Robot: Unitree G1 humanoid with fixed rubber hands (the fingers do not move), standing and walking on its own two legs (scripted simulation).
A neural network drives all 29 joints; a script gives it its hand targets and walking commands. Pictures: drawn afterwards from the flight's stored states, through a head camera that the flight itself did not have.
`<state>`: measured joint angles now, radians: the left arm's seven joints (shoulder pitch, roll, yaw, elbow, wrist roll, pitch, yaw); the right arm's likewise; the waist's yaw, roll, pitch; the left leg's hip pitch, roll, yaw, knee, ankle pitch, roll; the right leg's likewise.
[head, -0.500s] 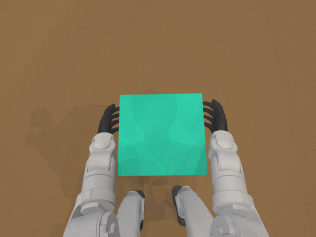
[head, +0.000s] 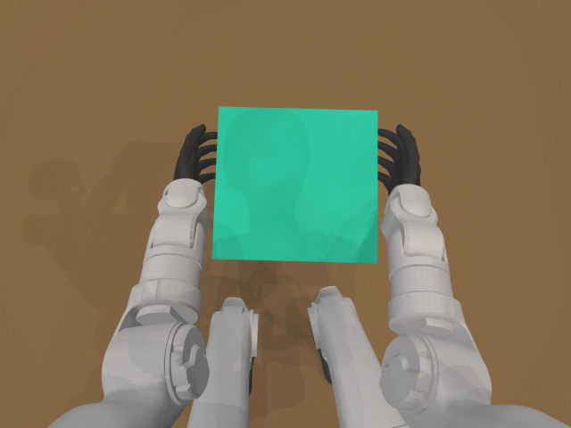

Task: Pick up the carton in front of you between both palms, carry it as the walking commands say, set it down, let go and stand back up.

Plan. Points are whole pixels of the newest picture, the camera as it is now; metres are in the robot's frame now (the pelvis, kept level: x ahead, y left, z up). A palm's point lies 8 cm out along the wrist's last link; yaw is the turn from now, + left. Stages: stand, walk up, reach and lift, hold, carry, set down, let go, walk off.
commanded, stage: set down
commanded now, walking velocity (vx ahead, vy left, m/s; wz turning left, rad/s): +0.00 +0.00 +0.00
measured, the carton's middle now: (293, 196) +0.43 -0.04 -0.16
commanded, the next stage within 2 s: none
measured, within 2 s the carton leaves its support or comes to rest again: rests again in 1.28 s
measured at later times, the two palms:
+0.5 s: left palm (212, 184) +0.48 +0.11 -0.25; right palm (370, 204) +0.42 -0.18 -0.23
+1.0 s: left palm (227, 186) +0.51 +0.09 -0.36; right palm (359, 211) +0.43 -0.20 -0.34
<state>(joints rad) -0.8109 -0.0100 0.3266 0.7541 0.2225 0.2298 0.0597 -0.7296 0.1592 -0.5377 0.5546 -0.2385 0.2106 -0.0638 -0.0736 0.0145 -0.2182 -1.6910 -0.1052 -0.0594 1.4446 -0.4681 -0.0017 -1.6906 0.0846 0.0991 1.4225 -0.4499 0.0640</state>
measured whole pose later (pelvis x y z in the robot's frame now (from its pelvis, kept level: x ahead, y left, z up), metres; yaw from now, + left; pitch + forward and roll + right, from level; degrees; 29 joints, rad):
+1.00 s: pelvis -0.03 +0.00 -0.20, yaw -3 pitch +41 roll -4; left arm -1.41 0.28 -0.03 1.15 -0.03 0.16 0.09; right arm -1.10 0.03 -0.51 0.71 0.01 0.14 -0.21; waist -0.10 -0.01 0.17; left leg -2.28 -0.13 -0.05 2.14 -0.58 -0.01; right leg -2.26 0.14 0.06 2.08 -0.56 0.13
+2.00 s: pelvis -0.04 +0.01 -0.22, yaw -4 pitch +36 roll -5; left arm -1.44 0.33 0.06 1.24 0.06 0.08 0.00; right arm -1.24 -0.08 -0.54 1.03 -0.07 0.05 -0.07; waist -0.10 -0.05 0.27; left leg -2.28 -0.07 -0.04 2.24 -0.59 0.02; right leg -2.25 0.11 0.01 2.16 -0.55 0.11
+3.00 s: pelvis -0.02 +0.00 -0.05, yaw -3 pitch +46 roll -3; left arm -1.16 0.42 0.10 0.93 -0.01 0.18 -0.07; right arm -0.86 -0.06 -0.31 0.58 0.11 0.16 -0.16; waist -0.13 0.02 -0.06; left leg -1.92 -0.04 -0.04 1.62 -0.49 0.01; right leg -1.92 0.05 0.01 1.56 -0.45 0.04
